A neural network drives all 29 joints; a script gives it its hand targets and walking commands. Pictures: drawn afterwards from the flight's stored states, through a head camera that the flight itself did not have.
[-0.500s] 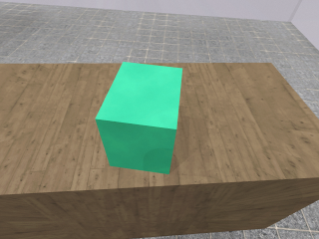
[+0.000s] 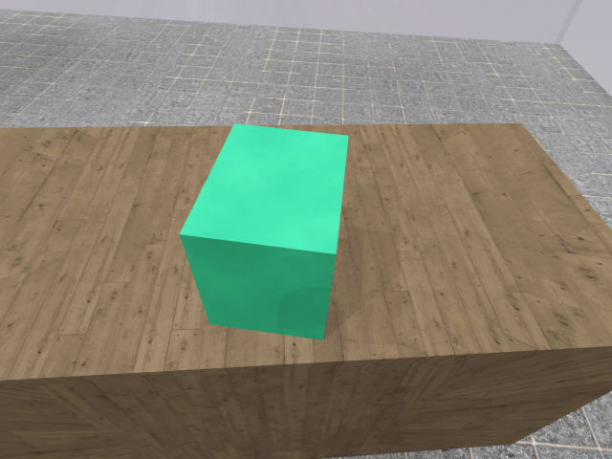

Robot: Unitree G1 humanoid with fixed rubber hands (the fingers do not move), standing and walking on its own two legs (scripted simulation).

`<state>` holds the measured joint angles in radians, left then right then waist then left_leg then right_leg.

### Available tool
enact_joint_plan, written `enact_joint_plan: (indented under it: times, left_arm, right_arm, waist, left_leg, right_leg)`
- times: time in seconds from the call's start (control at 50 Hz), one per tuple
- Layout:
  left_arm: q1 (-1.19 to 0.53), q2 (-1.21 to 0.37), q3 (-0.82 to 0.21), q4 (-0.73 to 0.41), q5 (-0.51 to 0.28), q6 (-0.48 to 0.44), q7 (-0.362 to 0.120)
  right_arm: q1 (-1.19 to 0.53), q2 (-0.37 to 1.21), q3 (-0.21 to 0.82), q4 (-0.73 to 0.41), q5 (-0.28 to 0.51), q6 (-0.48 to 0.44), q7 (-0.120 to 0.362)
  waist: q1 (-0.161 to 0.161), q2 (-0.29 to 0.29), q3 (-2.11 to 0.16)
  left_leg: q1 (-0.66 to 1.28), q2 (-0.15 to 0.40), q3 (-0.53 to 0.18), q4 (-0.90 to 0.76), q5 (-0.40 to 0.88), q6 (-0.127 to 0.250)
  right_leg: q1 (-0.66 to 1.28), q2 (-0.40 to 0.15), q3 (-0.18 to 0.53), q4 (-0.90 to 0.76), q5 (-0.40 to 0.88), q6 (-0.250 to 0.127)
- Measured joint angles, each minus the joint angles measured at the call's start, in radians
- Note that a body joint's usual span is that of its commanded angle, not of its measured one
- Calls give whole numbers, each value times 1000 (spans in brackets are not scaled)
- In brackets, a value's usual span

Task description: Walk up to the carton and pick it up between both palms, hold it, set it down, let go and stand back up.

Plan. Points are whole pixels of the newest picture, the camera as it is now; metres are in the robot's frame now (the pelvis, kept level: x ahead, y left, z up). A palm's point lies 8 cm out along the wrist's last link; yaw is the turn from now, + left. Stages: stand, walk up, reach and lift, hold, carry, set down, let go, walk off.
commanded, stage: stand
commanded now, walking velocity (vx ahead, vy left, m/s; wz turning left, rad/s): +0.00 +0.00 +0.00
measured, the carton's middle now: (278, 230) +0.45 +0.04 +0.04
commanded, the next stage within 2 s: none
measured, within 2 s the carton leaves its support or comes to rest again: neither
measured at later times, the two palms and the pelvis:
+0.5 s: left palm out of the picture +0.01 +0.24 -0.14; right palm out of the picture +0.00 -0.24 -0.14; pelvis +0.00 +0.00 +0.00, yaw +0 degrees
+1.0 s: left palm out of the picture -0.01 +0.24 -0.14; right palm out of the picture -0.01 -0.23 -0.14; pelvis +0.00 +0.00 +0.00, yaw +0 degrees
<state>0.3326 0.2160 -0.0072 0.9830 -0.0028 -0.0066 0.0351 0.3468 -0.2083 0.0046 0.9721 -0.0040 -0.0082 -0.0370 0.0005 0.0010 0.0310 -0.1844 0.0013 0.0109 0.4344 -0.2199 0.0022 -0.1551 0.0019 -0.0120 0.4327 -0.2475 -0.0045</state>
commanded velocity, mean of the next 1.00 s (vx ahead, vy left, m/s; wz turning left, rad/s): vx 0.00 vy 0.00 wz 0.00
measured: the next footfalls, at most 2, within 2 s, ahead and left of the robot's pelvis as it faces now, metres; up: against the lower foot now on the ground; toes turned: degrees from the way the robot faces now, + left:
none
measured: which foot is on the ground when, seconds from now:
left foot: down 0.00-1.00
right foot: down 0.00-1.00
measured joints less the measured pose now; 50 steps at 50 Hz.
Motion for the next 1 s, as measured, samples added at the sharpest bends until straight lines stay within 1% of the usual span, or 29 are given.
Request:
enact_joint_plan:
  times: [0.22, 0.5, 1.0]
  left_arm:
    - [-7, -5, -1, 1, 0, -2, 1]
    - [-5, -8, -6, 24, 1, -1, 3]
    - [8, -21, -11, 56, 1, -3, 7]
  right_arm:
    - [-6, 7, 1, 11, 0, -1, -1]
    - [-8, 12, 8, 36, 4, -1, -4]
    - [-11, 23, 9, 69, 5, -1, -7]
  waist:
    - [-3, -10, 15]
    - [-1, 1, -3]
    - [0, -2, -2]
  left_leg:
    - [-1, 3, -3, -6, 3, -3]
    - [3, 1, -5, -12, 2, -2]
    - [0, -2, -6, -17, 8, 0]
  right_leg:
    - [1, 3, -3, -8, 4, -3]
    - [8, 1, -5, -19, 4, -1]
    - [5, -2, -6, -23, 9, 2]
